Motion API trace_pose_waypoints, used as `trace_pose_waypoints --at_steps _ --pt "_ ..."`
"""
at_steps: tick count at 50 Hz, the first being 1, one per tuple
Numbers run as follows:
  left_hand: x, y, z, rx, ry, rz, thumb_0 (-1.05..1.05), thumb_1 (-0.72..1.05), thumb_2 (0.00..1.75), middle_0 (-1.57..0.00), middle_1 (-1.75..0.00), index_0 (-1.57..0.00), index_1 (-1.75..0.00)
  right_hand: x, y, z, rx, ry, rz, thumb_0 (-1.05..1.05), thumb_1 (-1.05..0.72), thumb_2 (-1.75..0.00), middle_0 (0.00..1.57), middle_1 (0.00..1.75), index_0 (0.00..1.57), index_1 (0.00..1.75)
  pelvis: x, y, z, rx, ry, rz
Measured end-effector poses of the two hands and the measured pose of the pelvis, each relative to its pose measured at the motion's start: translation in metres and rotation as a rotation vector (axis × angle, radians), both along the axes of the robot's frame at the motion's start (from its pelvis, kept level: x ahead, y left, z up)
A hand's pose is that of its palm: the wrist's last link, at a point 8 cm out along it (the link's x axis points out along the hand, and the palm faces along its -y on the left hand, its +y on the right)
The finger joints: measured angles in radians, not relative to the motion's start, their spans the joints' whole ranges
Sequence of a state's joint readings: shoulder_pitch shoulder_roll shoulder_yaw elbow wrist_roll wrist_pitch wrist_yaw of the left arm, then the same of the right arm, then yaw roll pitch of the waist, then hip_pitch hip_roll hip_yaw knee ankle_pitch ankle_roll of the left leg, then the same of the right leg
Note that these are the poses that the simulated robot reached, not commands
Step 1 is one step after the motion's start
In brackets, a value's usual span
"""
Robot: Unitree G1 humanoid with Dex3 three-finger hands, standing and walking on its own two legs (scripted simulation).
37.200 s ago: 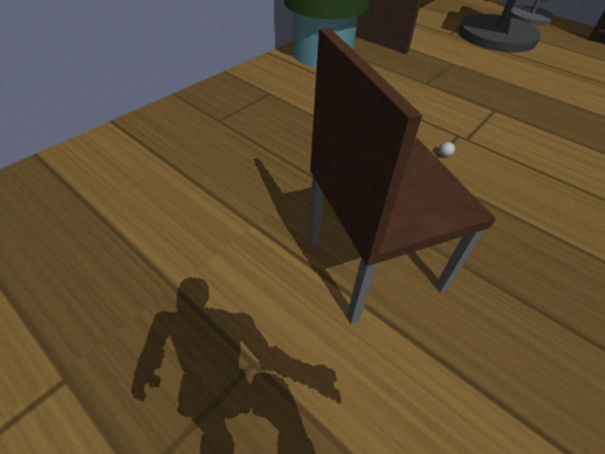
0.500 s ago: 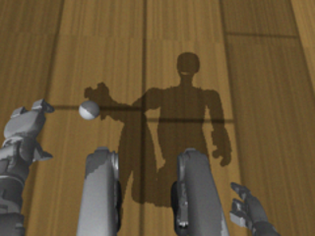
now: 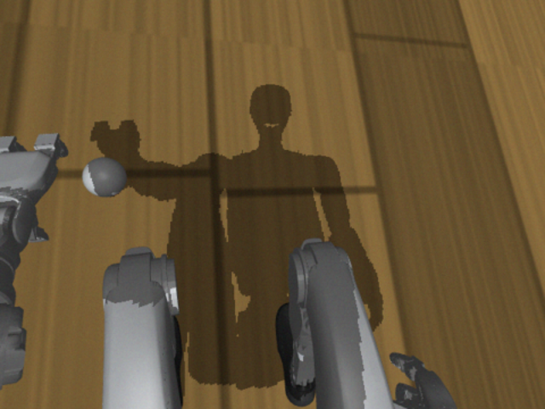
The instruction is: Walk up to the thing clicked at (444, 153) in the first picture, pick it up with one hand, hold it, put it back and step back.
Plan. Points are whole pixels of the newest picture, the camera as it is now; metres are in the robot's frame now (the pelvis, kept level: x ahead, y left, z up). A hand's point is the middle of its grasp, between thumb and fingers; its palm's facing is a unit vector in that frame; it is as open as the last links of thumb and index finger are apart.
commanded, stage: rise first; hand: left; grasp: from above
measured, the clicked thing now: (105, 177) +0.51 +0.28 -0.33
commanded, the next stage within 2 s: none
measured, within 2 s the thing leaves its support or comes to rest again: neither
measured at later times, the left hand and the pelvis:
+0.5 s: hand (58, 186) +0.44 +0.31 -0.19, palm faces -0.45 -0.07 -0.89, open 14.2 cm; pelvis +0.01 +0.00 -0.03, yaw -1 degrees
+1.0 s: hand (66, 186) +0.45 +0.31 -0.21, palm faces -0.45 -0.07 -0.89, open 14.2 cm; pelvis +0.01 +0.00 -0.04, yaw -2 degrees
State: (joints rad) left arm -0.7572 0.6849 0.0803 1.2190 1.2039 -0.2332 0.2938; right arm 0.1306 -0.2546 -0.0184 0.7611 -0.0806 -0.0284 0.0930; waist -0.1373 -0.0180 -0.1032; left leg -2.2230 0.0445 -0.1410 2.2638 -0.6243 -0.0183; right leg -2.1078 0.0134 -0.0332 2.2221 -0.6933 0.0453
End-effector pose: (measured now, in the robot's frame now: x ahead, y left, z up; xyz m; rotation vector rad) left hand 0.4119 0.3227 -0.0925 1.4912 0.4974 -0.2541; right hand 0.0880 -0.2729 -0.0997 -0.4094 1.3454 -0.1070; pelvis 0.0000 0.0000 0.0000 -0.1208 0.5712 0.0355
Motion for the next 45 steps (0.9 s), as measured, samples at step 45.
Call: trace_pose_waypoints --at_steps 45 --pt "0.040 -0.014 -0.060 0.001 -0.004 -0.015 0.00 -0.54 1.01 -0.07 -1.03 -0.08 -1.03 -0.017 -0.001 -0.032 0.007 0.108 0.029 0.00 -0.91 -0.90 0.20 0.29 0.20 0.30 0.011 -0.002 -0.037 -0.012 0.010 -0.030"
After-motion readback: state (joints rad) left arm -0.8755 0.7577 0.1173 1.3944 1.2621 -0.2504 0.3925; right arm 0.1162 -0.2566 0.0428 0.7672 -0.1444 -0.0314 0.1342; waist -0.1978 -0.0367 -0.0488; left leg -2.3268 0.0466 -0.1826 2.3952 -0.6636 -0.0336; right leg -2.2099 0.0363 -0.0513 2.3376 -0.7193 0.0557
